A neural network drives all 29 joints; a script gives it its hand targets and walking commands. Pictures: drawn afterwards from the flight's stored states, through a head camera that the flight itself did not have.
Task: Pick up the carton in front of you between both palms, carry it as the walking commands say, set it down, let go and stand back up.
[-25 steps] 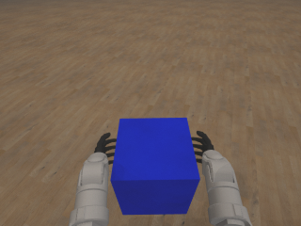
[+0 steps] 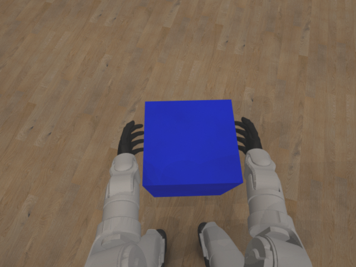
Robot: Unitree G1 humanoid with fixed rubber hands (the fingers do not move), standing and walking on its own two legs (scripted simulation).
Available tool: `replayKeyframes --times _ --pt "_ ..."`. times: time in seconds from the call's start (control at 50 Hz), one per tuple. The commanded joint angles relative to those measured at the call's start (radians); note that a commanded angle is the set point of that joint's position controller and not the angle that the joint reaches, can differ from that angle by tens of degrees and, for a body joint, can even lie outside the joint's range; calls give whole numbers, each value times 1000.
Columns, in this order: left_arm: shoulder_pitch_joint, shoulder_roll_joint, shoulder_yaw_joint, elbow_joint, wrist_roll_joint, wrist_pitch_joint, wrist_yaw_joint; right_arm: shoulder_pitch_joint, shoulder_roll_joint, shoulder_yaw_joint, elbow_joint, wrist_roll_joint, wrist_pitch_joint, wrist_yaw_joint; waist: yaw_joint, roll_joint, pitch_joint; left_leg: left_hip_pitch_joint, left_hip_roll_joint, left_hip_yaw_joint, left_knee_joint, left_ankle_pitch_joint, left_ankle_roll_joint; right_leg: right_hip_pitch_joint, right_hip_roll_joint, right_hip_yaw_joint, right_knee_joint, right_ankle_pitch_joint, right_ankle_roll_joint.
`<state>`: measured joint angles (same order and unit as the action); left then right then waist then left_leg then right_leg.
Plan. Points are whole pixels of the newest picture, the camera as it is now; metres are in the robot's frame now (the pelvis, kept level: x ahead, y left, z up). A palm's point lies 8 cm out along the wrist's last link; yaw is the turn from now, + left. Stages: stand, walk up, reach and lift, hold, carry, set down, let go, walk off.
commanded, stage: set down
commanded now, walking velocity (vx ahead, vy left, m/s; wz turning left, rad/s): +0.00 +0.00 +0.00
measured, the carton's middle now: (187, 154) +0.37 -0.04 -0.14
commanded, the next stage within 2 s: none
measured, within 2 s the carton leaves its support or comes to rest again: neither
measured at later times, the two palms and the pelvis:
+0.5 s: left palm (146, 149) +0.42 +0.08 -0.20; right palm (242, 148) +0.39 -0.22 -0.20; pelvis -0.03 -0.01 -0.12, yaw +1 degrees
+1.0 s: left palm (158, 149) +0.46 +0.06 -0.36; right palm (235, 153) +0.42 -0.24 -0.36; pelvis -0.06 -0.01 -0.25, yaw +2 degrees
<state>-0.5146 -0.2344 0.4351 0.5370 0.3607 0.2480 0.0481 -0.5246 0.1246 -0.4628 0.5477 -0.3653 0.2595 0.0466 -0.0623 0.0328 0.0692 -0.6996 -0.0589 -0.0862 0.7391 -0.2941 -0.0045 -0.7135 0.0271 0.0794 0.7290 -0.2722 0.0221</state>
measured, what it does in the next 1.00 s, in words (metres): lowers itself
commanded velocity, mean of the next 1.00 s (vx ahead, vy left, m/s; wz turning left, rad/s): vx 0.00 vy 0.00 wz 0.00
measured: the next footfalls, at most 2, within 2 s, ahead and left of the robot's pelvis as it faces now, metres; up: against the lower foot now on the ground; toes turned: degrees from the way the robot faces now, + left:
none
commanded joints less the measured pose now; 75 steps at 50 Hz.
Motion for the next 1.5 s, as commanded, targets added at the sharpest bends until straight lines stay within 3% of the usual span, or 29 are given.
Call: replayKeyframes --times 0.0,0.06,0.12,0.22,0.28,0.44,0.64,0.98,1.16,1.38,1.48 --pt "-527 -831 -625 -4 -190 -150 -125 -501 754 563 16 205 -145 208 -31 3 -916 196 -67 1 124 555 -42 74 107 -64 146 479 -4" --pt "-585 -831 -693 -55 -215 -155 -112 -548 753 601 -22 230 -147 218 -38 -1 -1080 139 -75 11 190 526 -45 2 111 -80 213 470 0" --pt "-622 -824 -708 -58 -227 -125 -112 -602 760 617 -46 232 -119 228 -42 -1 -1113 15 -94 36 232 393 -55 -60 113 -89 263 400 0" --pt "-689 -785 -568 57 -171 -36 -151 -653 782 514 78 182 -21 253 -31 2 -926 -269 -106 79 275 58 -43 -209 108 -88 298 124 -3" --pt "-750 -775 -507 103 -156 -5 -178 -695 794 466 127 158 17 256 -36 -10 -901 -393 -112 96 325 -26 -31 -266 103 -89 338 58 0" --pt "-914 -770 -525 124 -220 -28 -198 -836 816 502 119 207 8 211 -48 -41 -1110 -627 -136 118 516 37 -33 -305 108 -85 515 210 21" --pt "-1048 -742 -538 152 -268 -13 -168 -976 781 543 98 275 18 173 -71 -22 -1247 -782 -156 146 699 18 -37 -411 118 -108 688 223 36" --pt "-1297 -622 -442 252 -269 -7 -95 -1221 611 428 153 293 21 189 -119 31 -1172 -855 -163 164 928 -34 -41 -746 109 -169 913 104 42" --pt "-1440 -543 -463 263 -312 -11 -75 -1355 528 403 159 318 17 196 -148 48 -1179 -861 -156 170 1056 -29 -41 -832 91 -188 1030 94 44" --pt "-1543 -485 -540 276 -409 -26 -88 -1462 482 451 163 394 4 195 -164 54 -1158 -924 -144 180 1209 24 -36 -812 74 -179 1164 181 44" --pt "-1566 -507 -593 240 -455 -45 -93 -1502 481 490 103 447 -17 191 -174 105 -1167 -949 -142 184 1258 111 -30 -788 79 -155 1206 307 34"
